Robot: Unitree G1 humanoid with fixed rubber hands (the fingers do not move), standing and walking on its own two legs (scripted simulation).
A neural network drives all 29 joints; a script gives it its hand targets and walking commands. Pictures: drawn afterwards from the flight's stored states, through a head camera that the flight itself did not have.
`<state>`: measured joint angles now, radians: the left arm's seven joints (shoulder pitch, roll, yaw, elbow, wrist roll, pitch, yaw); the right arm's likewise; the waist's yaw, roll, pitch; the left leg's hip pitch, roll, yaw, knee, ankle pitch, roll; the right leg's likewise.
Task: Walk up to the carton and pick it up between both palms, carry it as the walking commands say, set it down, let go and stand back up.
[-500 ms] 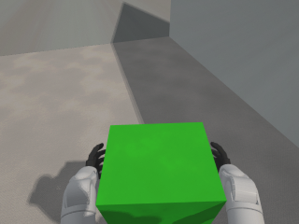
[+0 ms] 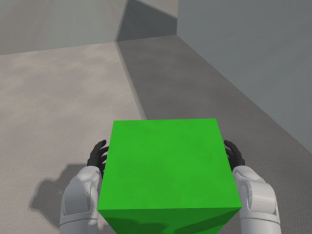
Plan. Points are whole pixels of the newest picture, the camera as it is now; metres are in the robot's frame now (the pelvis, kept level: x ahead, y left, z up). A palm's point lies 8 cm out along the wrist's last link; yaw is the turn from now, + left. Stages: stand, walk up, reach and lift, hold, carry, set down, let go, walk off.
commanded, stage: carry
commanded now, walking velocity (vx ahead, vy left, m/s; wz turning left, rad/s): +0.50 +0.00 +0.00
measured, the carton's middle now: (165, 185) +0.27 +0.00 +0.01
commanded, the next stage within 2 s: none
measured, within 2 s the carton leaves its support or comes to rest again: neither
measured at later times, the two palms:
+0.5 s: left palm (106, 119) +0.46 +0.18 +0.08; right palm (214, 116) +0.46 -0.16 +0.08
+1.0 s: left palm (114, 74) +0.75 +0.21 +0.07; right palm (192, 71) +0.77 -0.13 +0.08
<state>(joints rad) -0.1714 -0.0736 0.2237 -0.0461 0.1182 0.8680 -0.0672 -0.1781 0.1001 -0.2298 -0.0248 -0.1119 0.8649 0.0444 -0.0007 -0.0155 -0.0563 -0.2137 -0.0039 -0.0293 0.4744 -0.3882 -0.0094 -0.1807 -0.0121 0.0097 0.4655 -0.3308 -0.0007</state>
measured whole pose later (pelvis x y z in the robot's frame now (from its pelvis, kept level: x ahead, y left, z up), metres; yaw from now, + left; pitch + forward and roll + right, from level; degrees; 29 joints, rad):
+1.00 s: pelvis +0.51 +0.03 -0.01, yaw +3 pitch +5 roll +0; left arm -0.09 -0.12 0.18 -0.35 0.05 1.17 0.04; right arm -0.09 0.10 -0.22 -0.34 -0.02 1.18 -0.04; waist 0.00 -0.03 -0.16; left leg -0.34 0.02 0.05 1.06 -0.49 0.00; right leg -0.31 -0.04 -0.11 0.54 -0.31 -0.04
